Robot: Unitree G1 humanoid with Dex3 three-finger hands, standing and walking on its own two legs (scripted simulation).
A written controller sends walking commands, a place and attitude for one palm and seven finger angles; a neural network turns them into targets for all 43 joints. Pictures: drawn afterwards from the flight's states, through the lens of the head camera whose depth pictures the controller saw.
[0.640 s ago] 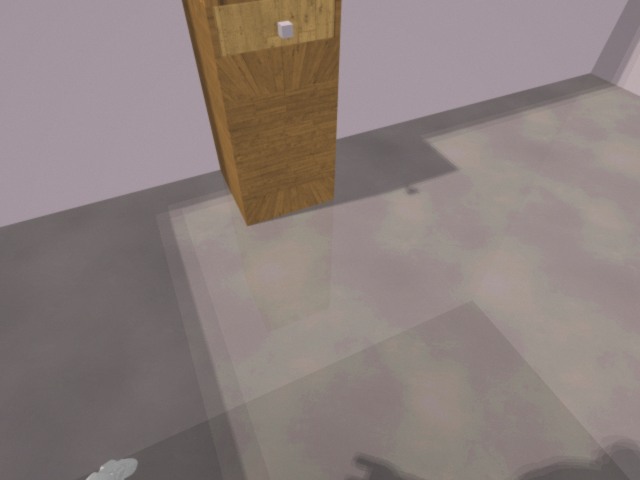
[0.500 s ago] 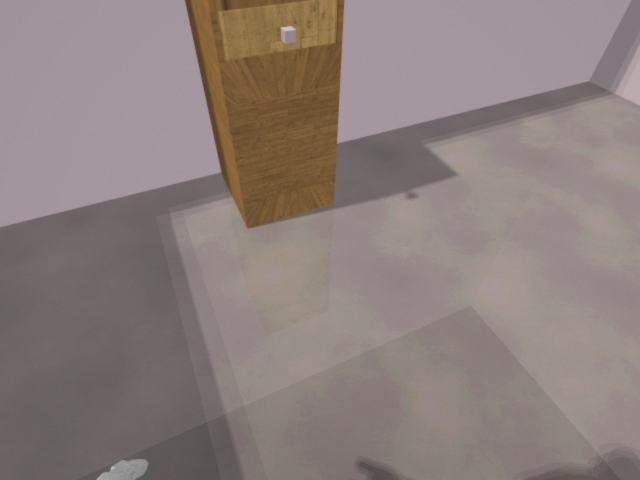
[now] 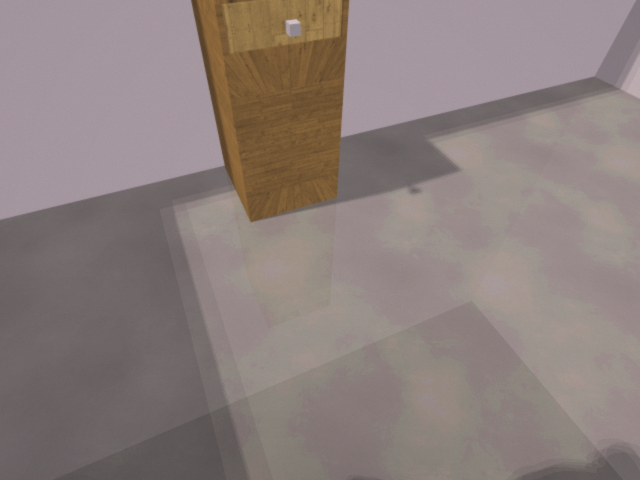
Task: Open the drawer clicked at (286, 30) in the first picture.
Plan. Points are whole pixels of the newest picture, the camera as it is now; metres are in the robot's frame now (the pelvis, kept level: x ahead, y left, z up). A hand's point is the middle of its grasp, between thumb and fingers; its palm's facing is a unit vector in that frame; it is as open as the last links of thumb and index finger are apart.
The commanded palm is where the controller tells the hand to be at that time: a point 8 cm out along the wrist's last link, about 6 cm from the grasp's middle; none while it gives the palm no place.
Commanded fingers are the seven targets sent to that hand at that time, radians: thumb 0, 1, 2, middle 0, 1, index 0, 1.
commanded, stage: stand and wait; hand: left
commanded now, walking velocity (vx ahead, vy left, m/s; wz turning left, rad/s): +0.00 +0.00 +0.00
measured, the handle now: (291, 26) +1.35 +0.18 +0.04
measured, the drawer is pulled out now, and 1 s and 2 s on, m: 0.00 0.00 0.00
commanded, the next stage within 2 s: look at it before walking up in 0.18 s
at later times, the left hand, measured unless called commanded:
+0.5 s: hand out of the picture +0.07 +0.25 -0.16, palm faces -0.04 -0.94 -0.33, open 7.4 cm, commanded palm none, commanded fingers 0.00 0.90 0.90 -0.20 -0.30 -0.20 -0.30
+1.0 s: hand out of the picture +0.08 +0.24 -0.16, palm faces -0.05 -0.94 -0.33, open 7.4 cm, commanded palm none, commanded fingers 0.00 0.90 0.90 -0.20 -0.30 -0.20 -0.30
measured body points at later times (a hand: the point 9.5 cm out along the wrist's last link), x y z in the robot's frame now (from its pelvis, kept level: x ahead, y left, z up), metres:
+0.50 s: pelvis +0.00 +0.00 +0.00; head +0.00 +0.00 +0.45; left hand +0.07 +0.29 -0.13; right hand +0.07 -0.29 -0.13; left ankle +0.01 +0.13 -0.74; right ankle +0.00 -0.12 -0.74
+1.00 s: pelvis +0.01 +0.00 +0.00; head +0.01 +0.00 +0.45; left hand +0.08 +0.29 -0.13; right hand +0.08 -0.29 -0.13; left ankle +0.01 +0.13 -0.74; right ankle +0.00 -0.12 -0.74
